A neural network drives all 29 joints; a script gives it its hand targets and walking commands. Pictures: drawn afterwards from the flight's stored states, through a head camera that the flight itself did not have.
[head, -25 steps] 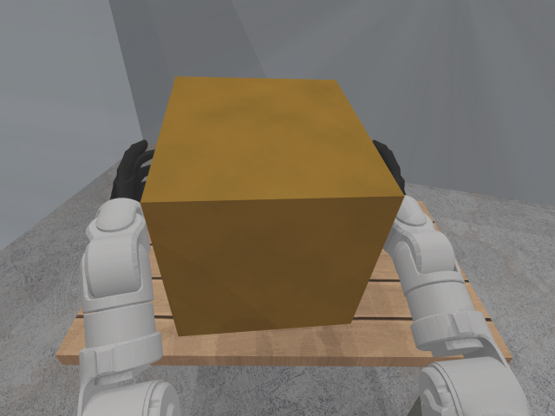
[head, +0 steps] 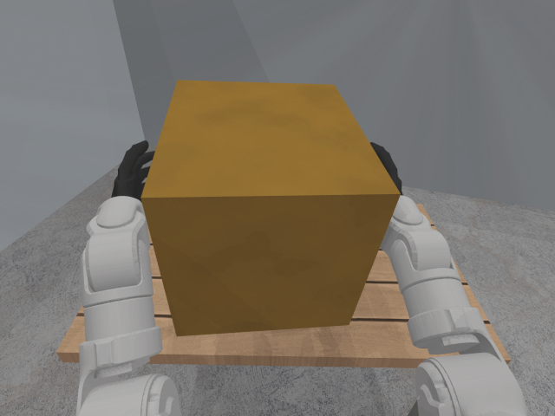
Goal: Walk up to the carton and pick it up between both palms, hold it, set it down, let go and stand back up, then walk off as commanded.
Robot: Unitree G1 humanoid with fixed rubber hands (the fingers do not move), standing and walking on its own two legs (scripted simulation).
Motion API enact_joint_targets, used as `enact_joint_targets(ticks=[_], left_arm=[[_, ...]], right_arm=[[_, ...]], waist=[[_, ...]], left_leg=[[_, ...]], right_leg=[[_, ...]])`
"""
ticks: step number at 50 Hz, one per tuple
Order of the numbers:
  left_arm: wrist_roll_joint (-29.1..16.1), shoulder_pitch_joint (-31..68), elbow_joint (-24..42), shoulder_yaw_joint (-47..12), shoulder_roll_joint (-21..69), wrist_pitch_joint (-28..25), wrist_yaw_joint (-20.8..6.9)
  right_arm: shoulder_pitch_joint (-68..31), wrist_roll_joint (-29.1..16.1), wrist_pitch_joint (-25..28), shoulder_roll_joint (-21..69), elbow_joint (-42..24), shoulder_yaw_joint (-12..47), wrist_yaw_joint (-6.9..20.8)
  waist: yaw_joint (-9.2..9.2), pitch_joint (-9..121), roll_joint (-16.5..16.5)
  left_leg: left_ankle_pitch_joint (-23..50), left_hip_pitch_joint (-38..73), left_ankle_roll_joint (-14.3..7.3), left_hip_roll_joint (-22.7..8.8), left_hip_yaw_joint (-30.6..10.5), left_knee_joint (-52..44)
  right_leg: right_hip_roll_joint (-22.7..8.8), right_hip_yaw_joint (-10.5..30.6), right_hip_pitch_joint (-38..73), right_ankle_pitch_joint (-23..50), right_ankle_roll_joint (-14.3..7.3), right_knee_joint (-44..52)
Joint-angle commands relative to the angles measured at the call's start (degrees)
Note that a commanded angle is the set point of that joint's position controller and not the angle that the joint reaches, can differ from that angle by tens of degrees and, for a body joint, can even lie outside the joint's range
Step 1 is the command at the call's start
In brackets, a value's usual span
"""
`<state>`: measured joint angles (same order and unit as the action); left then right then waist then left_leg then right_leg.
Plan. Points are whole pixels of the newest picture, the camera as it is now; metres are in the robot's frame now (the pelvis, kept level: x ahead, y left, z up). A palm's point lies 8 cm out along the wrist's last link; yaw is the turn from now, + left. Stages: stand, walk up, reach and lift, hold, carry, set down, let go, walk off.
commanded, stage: hold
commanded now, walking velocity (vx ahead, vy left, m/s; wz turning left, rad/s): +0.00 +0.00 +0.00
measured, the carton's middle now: (261, 200) +0.40 +0.01 +0.17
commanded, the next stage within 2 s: none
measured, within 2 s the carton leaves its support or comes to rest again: neither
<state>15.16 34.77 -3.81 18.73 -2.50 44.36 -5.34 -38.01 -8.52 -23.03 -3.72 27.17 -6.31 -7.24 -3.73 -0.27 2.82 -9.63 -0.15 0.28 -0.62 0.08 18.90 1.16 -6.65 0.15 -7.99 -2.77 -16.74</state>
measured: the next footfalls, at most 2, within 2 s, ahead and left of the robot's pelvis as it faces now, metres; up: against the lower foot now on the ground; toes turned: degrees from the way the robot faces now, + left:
none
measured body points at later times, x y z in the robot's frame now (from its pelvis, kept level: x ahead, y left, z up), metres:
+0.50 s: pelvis +0.00 +0.00 +0.00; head -0.06 +0.02 +0.45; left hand +0.36 +0.19 +0.22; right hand +0.37 -0.16 +0.21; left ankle +0.02 +0.12 -0.75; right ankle +0.03 -0.08 -0.75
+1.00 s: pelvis +0.00 +0.00 +0.00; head -0.06 +0.02 +0.44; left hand +0.36 +0.19 +0.22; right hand +0.37 -0.16 +0.20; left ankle +0.02 +0.12 -0.75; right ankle +0.03 -0.08 -0.75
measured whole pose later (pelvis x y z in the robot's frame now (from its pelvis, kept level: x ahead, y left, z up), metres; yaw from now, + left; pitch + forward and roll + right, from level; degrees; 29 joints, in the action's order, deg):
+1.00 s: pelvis +0.00 +0.00 +0.00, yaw +0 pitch -9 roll +0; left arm 15.2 33.9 -2.2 18.6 -2.3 44.6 -5.4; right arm -37.4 -9.1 -23.0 -3.9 26.1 -5.8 -7.5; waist -3.9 -0.7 2.7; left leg -10.1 0.3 0.3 -0.7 0.0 19.1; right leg 1.3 -6.7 0.8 -8.2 -2.8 -16.6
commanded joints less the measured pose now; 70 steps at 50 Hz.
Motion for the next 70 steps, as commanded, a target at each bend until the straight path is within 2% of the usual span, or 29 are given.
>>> enact_joint_targets(ticks=[1, 4, 6, 9, 11, 13, 16, 17, 20, 24, 27, 28, 31, 34, 36, 37, 41, 46, 47, 48, 49, 52, 54, 57, 61, 62, 64, 67, 70], left_arm=[[-7.7, 34.8, 4.9, -24.4, 26.2, -2.8, -6.7], [-8.8, 34.7, 5.8, -25.2, 26.2, -3.3, -6.4], [-8.7, 35.5, 5.4, -25.1, 26.2, -3.5, -6.4], [-7.3, 34.6, 3.4, -24.1, 25.5, -2.8, -6.5], [-7.1, 34.3, 3.1, -23.6, 24.8, -2.6, -6.8], [-7.1, 34.8, 3.2, -23.7, 25.7, -2.5, -7.0], [-8.6, 36.1, 5.3, -25.3, 26.6, -3.1, -6.7], [-8.3, 36.3, 4.2, -24.6, 26.3, -3.3, -6.6], [-7.9, 35.7, 4.9, -24.8, 26.2, -3.2, -6.6], [-8.0, 33.9, 4.9, -24.7, 25.4, -3.0, -6.6], [-7.6, 34.1, 5.0, -24.8, 25.7, -2.8, -6.6], [-7.3, 33.6, 3.7, -24.2, 25.4, -2.6, -6.7], [-8.2, 34.9, 6.2, -25.1, 25.9, -3.0, -6.5], [-7.4, 33.7, 5.2, -24.5, 25.2, -2.8, -6.7], [-8.0, 33.3, 7.3, -25.6, 25.8, -2.8, -6.7], [-7.5, 33.3, 6.0, -24.7, 25.7, -2.6, -6.7], [-7.7, 32.2, 6.9, -25.0, 25.5, -2.4, -7.0], [-7.7, 33.9, 6.4, -25.0, 25.9, -2.4, -6.9], [-7.8, 33.9, 7.2, -25.7, 25.9, -2.5, -6.9], [-7.5, 32.9, 6.4, -25.0, 25.5, -2.4, -6.9], [-7.5, 33.7, 6.8, -25.4, 25.3, -2.4, -6.9], [-8.5, 32.6, 8.0, -25.5, 25.4, -2.8, -6.8], [-7.8, 34.1, 7.0, -24.6, 25.0, -2.7, -6.7], [-7.4, 33.5, 5.4, -24.0, 25.0, -2.4, -6.7], [-7.7, 33.5, 6.7, -24.8, 25.7, -2.5, -6.7], [-8.3, 33.0, 7.3, -25.7, 25.8, -2.5, -6.8], [-8.1, 34.4, 5.9, -25.1, 25.7, -2.6, -6.8], [-7.6, 34.9, 4.4, -23.9, 25.1, -2.7, -6.9], [-8.6, 35.2, 6.2, -25.2, 26.0, -3.1, -6.5]], right_arm=[[-43.5, -5.0, 3.4, 27.6, -15.4, 20.7, 7.0], [-43.6, -5.5, 3.8, 28.3, -17.7, 22.2, 6.6], [-44.0, -5.5, 3.7, 28.4, -17.3, 22.1, 6.7], [-41.6, -4.5, 3.0, 27.3, -12.7, 20.5, 6.8], [-43.0, -4.2, 3.2, 27.2, -13.9, 20.6, 6.9], [-42.6, -4.2, 3.1, 27.3, -13.3, 19.9, 6.9], [-43.4, -4.9, 3.7, 28.1, -14.8, 20.7, 7.0], [-45.1, -4.7, 3.9, 27.9, -15.3, 20.6, 7.1], [-43.0, -5.0, 3.8, 28.0, -14.9, 20.8, 6.8], [-42.4, -5.3, 3.7, 27.8, -16.6, 21.9, 6.5], [-43.1, -4.9, 3.6, 27.4, -15.8, 21.2, 6.6], [-43.0, -4.5, 3.4, 27.1, -15.0, 20.9, 6.6], [-42.8, -5.5, 3.7, 28.2, -16.9, 21.9, 6.7], [-41.6, -5.0, 3.1, 27.5, -15.0, 21.3, 6.4], [-41.4, -5.8, 3.4, 28.2, -17.8, 22.7, 6.3], [-42.7, -6.0, 3.3, 27.4, -16.8, 22.2, 6.5], [-40.7, -5.5, 2.9, 27.2, -17.0, 22.6, 6.2], [-41.7, -5.5, 2.9, 27.6, -16.5, 21.9, 6.3], [-40.7, -5.2, 2.7, 27.2, -16.0, 21.6, 6.4], [-41.1, -5.6, 2.7, 27.2, -16.5, 21.9, 6.4], [-41.7, -5.4, 3.0, 27.0, -17.4, 21.6, 6.3], [-41.5, -6.2, 3.1, 27.8, -19.8, 23.5, 6.2], [-42.0, -5.8, 2.9, 27.5, -17.2, 22.5, 6.5], [-41.8, -5.2, 2.9, 27.2, -16.4, 22.0, 6.6], [-41.5, -5.3, 3.1, 27.4, -16.6, 22.0, 6.5], [-40.7, -5.5, 3.1, 27.4, -17.0, 22.0, 6.3], [-42.1, -5.2, 3.1, 27.4, -16.1, 21.3, 6.5], [-42.7, -4.5, 3.1, 27.8, -15.1, 20.9, 6.7], [-42.4, -4.8, 3.3, 27.9, -15.8, 21.3, 6.9]], waist=[[-0.2, 16.8, -4.6], [-0.05, 19.3, -3.6], [0.02, 19.3, -4.2], [-0.37, 15.7, -5.0], [0.08, 16.1, -3.3], [-0.47, 15.9, -4.3], [-0.83, 18.0, -4.4], [-0.24, 17.7, -4.3], [-0.62, 18.2, -5.3], [-0.25, 18.5, -3.8], [-0.42, 17.5, -4.8], [-0.34, 16.4, -3.8], [-0.2, 18.5, -4.2], [-0.35, 16.7, -4.3], [-0.24, 18.6, -4.2], [-0.03, 17.2, -4.7], [-0.58, 17.6, -3.5], [-0.51, 16.5, -4.7], [-1.14, 17.0, -5.1], [-0.52, 16.1, -5.0], [-0.75, 16.7, -4.7], [-0.13, 18.9, -3.6], [-0.05, 17.7, -4.6], [0.2, 16.9, -3.7], [-0.05, 17.9, -4.0], [-0.82, 18.4, -4.3], [-0.96, 17.5, -4.5], [-0.19, 17.1, -4.0], [-0.35, 18.1, -4.2]], left_leg=[[6.1, -5.8, -0.2, 2.3, 1.4, -4.4], [8.8, -4.7, -0.1, 2.3, 1.3, -3.6], [7.2, -5.1, -0.2, 2.4, 1.3, -3.8], [4.4, -6.2, -0.2, 2.2, 1.3, -4.7], [3.1, -6.6, -0.8, 2.4, 1.7, -5.1], [3.2, -6.8, -0.6, 2.3, 1.7, -5.1], [6.1, -5.8, -0.1, 2.2, 1.3, -4.3], [6.1, -5.6, -0.1, 2.1, 1.2, -4.3], [7.1, -5.1, 0.1, 2.4, 1.4, -3.9], [8.0, -4.6, -0.3, 2.4, 1.3, -3.6], [6.6, -5.0, -0.2, 2.3, 1.4, -4.0], [5.8, -5.7, -0.3, 2.2, 1.3, -4.5], [7.1, -5.1, -0.3, 2.4, 1.3, -4.0], [7.4, -4.8, -0.1, 2.5, 1.4, -4.0], [9.8, -4.0, -0.1, 2.3, 1.3, -3.4], [9.5, -4.3, 0.1, 2.3, 1.0, -3.5], [10.1, -3.7, -0.1, 2.2, 1.2, -3.5], [8.0, -4.4, 0.1, 2.3, 1.2, -3.8], [8.3, -4.2, 0.4, 2.3, 1.3, -3.9], [7.4, -4.8, 0.1, 2.4, 1.1, -4.0], [7.3, -4.9, 0.1, 2.5, 1.3, -4.0], [10.7, -3.5, 0.0, 2.5, 1.0, -3.3], [7.9, -4.7, -0.1, 2.5, 1.2, -3.9], [5.9, -5.7, -0.5, 2.5, 1.5, -4.5], [7.6, -4.9, -0.3, 2.3, 1.3, -4.1], [8.9, -4.2, -0.1, 2.4, 1.2, -3.7], [7.5, -4.6, 0.0, 2.2, 1.1, -3.9], [4.7, -6.1, -0.6, 2.4, 1.7, -4.6], [6.1, -5.5, -0.3, 2.3, 1.3, -4.3]], right_leg=[[-0.2, 3.5, 10.6, 7.1, 3.0, 1.3], [0.0, 3.5, 11.5, 9.7, 3.4, 0.9], [-0.2, 3.6, 11.1, 8.3, 3.3, 1.2], [-0.4, 3.7, 10.3, 5.7, 2.8, 1.6], [-0.4, 3.7, 10.5, 5.0, 3.2, 1.7], [-0.6, 3.7, 10.9, 4.9, 3.0, 1.8], [-0.1, 3.7, 11.0, 7.4, 3.0, 1.2], [-0.1, 3.6, 10.5, 6.7, 3.0, 1.2], [-0.1, 3.6, 11.1, 8.2, 3.0, 1.2], [-0.3, 3.7, 11.7, 9.9, 3.4, 1.0], [-0.2, 3.6, 10.7, 7.7, 3.2, 1.3], [-0.3, 3.5, 11.1, 7.2, 3.1, 1.4], [-0.1, 3.6, 11.5, 8.5, 3.1, 0.9], [-0.2, 3.7, 11.0, 8.8, 3.2, 1.4], [0.1, 3.7, 12.0, 10.9, 3.2, 0.9], [0.1, 3.5, 11.1, 9.7, 3.2, 1.0], [0.1, 3.5, 12.0, 11.5, 3.3, 1.1], [0.0, 3.5, 10.6, 8.7, 3.0, 1.3], [0.1, 3.4, 10.9, 8.8, 2.8, 1.4], [-0.2, 3.7, 10.9, 8.7, 3.0, 1.5], [-0.1, 3.5, 11.2, 8.6, 3.1, 1.4], [0.0, 3.7, 12.2, 12.1, 3.5, 1.1], [-0.3, 3.6, 11.1, 9.1, 3.3, 1.1], [-0.2, 3.5, 11.2, 7.4, 3.2, 1.3], [0.0, 3.4, 11.4, 8.9, 3.2, 1.0], [0.1, 3.5, 11.7, 10.6, 3.1, 0.9], [-0.2, 3.7, 10.7, 8.9, 3.1, 1.3], [-0.4, 3.7, 10.7, 6.1, 3.1, 1.6], [-0.4, 3.5, 10.8, 7.6, 3.2, 1.2]])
